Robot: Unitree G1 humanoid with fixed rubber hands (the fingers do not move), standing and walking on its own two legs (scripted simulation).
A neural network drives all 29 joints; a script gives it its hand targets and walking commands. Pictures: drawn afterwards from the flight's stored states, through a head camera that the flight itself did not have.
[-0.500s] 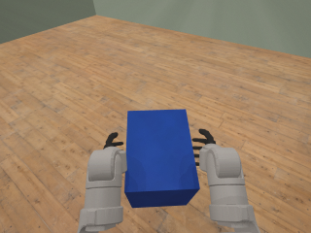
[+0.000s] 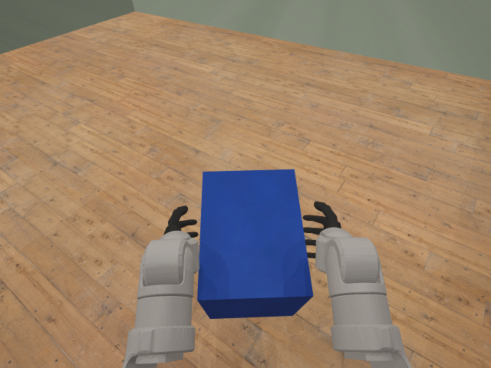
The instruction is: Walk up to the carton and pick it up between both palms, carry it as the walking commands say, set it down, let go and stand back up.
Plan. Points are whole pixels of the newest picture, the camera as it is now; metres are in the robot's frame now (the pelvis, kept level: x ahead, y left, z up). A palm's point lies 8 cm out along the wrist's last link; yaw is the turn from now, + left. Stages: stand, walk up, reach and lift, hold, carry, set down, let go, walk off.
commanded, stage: carry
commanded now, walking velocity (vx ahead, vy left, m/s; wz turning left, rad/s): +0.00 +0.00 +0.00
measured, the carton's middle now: (250, 247) +0.37 +0.00 -0.02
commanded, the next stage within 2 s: hold in 1.12 s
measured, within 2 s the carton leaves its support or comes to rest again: neither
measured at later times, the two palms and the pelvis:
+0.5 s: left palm (173, 247) +0.33 +0.13 +0.06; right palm (325, 240) +0.32 -0.12 +0.06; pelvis +0.02 +0.01 +0.00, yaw +0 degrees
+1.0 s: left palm (171, 247) +0.33 +0.14 +0.05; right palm (320, 238) +0.33 -0.11 +0.05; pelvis +0.03 +0.01 +0.00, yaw +1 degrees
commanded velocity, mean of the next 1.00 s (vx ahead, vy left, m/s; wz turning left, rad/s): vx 0.00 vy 0.00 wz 0.00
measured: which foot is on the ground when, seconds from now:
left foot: down 0.00-1.00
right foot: down 0.00-1.00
